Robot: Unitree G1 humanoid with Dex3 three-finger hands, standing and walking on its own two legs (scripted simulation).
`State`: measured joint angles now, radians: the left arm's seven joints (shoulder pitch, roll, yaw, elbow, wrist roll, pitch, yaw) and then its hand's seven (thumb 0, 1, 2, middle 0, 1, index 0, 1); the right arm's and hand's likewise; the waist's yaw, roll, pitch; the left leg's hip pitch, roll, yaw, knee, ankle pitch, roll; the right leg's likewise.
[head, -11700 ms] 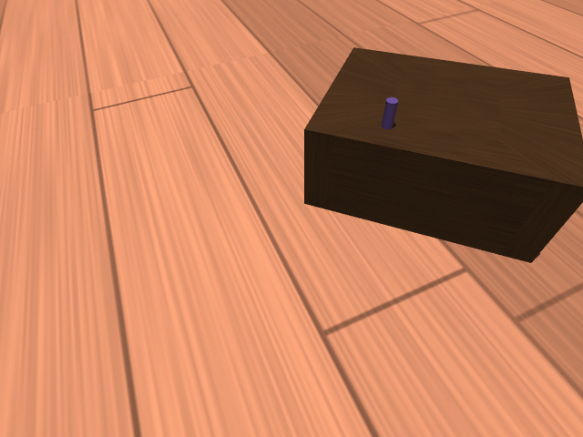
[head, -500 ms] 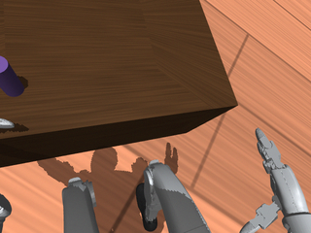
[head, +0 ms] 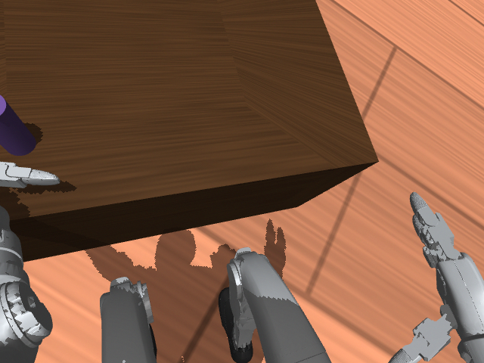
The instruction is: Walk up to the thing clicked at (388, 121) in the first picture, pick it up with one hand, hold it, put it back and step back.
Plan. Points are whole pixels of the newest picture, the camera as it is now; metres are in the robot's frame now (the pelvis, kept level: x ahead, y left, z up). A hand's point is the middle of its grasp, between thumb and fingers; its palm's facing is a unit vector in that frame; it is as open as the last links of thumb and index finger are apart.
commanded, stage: rest palm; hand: left
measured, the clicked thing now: (5, 126) +0.52 +0.25 -0.07
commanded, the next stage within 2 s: close in 0.14 s
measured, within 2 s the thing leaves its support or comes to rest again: leaves its support in 1.30 s
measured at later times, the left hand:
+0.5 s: hand (8, 122) +0.53 +0.25 -0.07, palm faces +0.30 -0.95 -0.01, open 16.0 cm
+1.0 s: hand (15, 112) +0.55 +0.24 -0.06, palm faces +0.25 -0.97 -0.02, open 7.9 cm
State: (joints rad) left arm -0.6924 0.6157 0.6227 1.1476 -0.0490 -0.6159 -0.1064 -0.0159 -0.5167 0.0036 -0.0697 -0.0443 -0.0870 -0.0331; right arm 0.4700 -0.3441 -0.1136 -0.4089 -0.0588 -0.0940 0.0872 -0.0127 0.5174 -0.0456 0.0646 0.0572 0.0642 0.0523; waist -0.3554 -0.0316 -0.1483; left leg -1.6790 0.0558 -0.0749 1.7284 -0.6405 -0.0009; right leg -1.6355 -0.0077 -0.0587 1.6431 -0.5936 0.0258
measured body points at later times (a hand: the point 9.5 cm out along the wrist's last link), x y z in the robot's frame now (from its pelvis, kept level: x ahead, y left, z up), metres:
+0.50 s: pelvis +0.00 +0.00 -0.01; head +0.22 +0.09 +0.37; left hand +0.51 +0.30 -0.07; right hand +0.19 -0.24 +0.11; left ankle +0.06 +0.12 -0.51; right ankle +0.07 -0.14 -0.51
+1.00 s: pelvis +0.00 +0.00 +0.00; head +0.22 +0.09 +0.38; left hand +0.53 +0.29 -0.06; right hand +0.18 -0.24 +0.13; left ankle +0.06 +0.12 -0.51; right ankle +0.07 -0.14 -0.51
